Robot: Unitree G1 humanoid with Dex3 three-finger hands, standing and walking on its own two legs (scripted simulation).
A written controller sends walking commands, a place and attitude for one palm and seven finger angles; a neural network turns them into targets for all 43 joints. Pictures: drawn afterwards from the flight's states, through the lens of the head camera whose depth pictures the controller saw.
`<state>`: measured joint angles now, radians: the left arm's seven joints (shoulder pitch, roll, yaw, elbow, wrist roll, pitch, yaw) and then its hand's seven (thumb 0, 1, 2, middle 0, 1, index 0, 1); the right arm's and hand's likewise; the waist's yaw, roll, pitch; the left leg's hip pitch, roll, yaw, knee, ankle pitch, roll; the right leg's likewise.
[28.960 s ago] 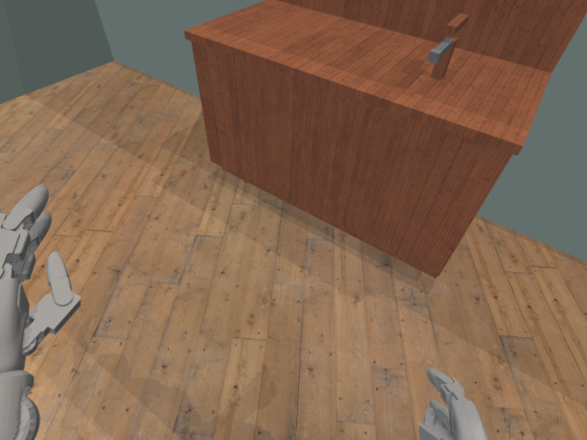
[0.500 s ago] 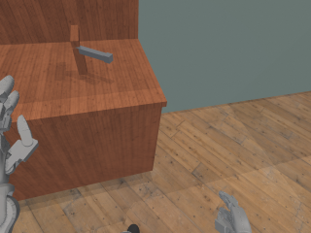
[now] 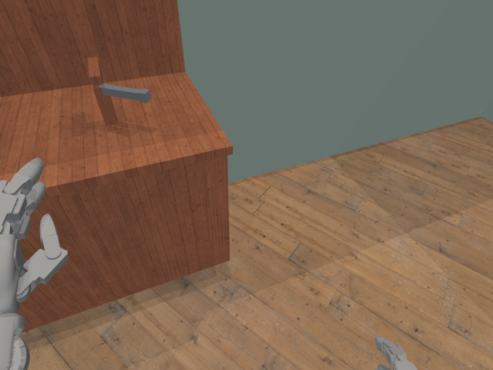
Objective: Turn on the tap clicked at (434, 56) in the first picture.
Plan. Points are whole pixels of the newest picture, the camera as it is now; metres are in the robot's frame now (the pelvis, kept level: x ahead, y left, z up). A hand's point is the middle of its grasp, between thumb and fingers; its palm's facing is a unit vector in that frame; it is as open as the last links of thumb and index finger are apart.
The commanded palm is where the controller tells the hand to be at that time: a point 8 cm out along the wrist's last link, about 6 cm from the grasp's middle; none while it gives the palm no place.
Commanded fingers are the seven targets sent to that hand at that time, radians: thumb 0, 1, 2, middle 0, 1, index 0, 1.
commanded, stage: stop stepping back and stand still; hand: left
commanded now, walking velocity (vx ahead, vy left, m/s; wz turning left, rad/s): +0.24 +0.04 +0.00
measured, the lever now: (144, 95) +0.80 +0.30 +0.07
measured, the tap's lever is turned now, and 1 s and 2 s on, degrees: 53 53 53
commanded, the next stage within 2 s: stand and check the lever's angle in 0.42 s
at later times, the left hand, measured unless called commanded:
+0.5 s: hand (37, 259) +0.20 +0.24 +0.19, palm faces +0.46 -0.81 -0.37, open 7.4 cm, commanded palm +0.15 +0.29 +0.18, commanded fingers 0.00 0.90 0.90 -0.20 -0.30 -0.20 -0.30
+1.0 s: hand (20, 258) +0.21 +0.28 +0.17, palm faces +0.44 -0.82 -0.36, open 7.4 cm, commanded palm +0.16 +0.31 +0.18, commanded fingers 0.00 0.90 0.90 -0.20 -0.30 -0.20 -0.30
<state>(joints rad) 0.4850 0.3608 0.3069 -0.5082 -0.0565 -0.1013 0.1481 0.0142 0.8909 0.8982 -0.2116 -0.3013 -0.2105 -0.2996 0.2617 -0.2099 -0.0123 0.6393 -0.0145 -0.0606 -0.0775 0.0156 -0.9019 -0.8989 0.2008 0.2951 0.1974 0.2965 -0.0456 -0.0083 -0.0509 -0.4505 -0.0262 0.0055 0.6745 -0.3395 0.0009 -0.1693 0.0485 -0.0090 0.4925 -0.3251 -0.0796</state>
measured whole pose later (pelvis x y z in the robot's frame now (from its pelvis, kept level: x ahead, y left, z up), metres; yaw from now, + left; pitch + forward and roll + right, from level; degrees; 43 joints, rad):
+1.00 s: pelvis +0.01 +0.02 +0.00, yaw +1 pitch +0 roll -1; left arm 0.48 0.36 0.34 -0.48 -0.07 -0.13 0.16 0.01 0.89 0.90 -0.21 -0.30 -0.21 -0.30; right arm 0.19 -0.21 0.00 0.59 0.01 -0.05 -0.08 0.01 -0.90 -0.90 0.20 0.30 0.20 0.30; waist 0.01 0.03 -0.02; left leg -0.27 0.04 0.04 0.55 -0.28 0.01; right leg -0.18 0.05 -0.02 0.48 -0.30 -0.03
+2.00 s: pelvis +0.22 +0.01 +0.00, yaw +2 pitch -1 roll +2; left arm 0.41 0.30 0.34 -0.43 -0.05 -0.14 0.17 0.01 0.89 0.90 -0.21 -0.30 -0.21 -0.30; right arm 0.21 -0.21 0.02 0.66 0.00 -0.07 -0.07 0.02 -0.90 -0.90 0.20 0.30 0.20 0.30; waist 0.04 -0.01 0.05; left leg -0.35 0.03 0.12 0.72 -0.37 0.01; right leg -0.20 -0.07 -0.10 0.57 -0.35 -0.02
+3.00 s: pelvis +0.24 +0.05 -0.01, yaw -1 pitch -4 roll -2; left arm 0.45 0.39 0.32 -0.48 -0.02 -0.18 0.07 0.01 0.88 0.90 -0.22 -0.30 -0.22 -0.30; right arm 0.23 -0.17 0.03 0.53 0.01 -0.11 -0.01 0.01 -0.90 -0.90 0.20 0.30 0.20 0.30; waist 0.00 -0.04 0.10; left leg -0.32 0.00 0.10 0.60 -0.22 0.07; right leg -0.26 -0.01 -0.05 0.56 -0.22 0.00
